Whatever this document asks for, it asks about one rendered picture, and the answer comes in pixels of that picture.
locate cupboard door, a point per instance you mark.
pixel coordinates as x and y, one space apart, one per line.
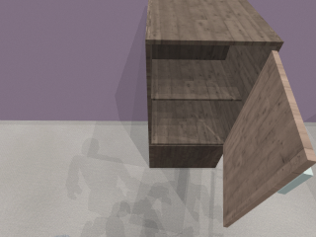
267 147

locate handle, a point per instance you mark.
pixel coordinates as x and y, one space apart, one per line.
296 182

